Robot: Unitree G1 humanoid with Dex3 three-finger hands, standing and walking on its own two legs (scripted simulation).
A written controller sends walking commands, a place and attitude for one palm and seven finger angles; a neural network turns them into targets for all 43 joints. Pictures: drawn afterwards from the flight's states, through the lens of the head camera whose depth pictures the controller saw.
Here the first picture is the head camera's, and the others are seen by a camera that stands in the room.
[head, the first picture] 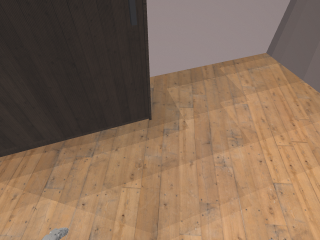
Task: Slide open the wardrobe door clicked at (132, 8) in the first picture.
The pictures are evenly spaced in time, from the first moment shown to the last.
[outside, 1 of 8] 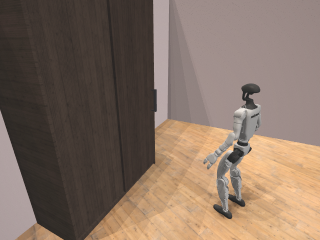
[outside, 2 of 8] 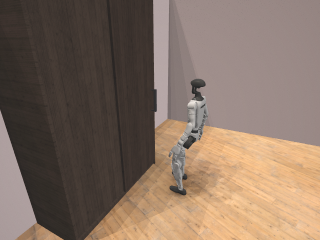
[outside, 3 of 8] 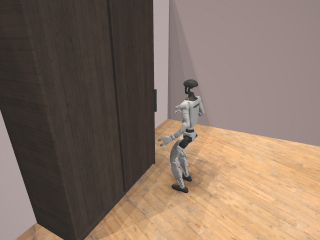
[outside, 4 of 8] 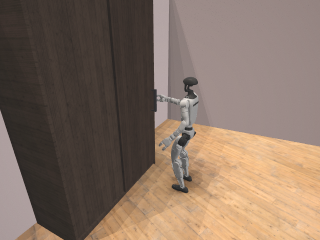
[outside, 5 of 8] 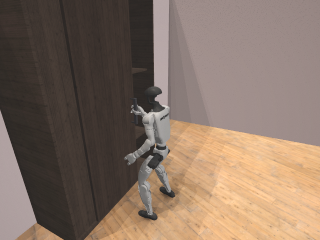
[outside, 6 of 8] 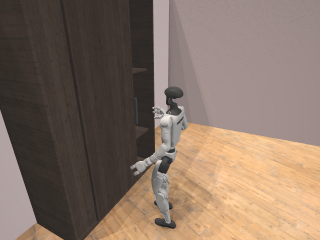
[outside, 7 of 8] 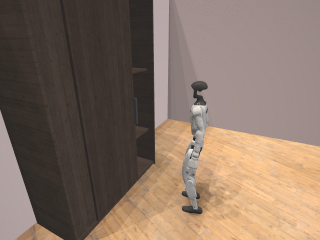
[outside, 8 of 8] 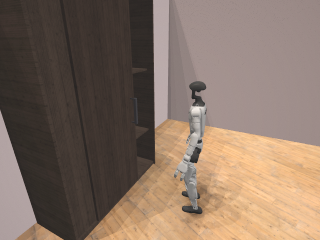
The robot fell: no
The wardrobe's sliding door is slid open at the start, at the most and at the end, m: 0.00 0.43 0.42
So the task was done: yes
